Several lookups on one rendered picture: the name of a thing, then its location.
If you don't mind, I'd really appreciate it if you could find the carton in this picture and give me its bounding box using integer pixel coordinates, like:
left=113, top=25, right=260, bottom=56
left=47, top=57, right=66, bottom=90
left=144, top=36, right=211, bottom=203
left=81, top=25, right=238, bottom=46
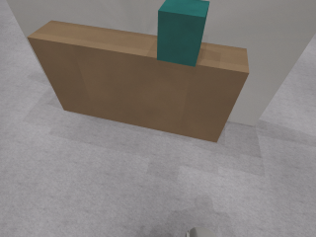
left=157, top=0, right=209, bottom=67

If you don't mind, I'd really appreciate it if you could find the robot right thigh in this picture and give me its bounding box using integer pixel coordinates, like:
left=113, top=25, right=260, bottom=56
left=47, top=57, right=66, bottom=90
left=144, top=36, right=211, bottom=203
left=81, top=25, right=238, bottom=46
left=185, top=227, right=216, bottom=237

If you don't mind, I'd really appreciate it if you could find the pedestal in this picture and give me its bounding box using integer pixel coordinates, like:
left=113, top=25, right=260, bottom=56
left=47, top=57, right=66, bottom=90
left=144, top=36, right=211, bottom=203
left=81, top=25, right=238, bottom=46
left=27, top=20, right=250, bottom=143

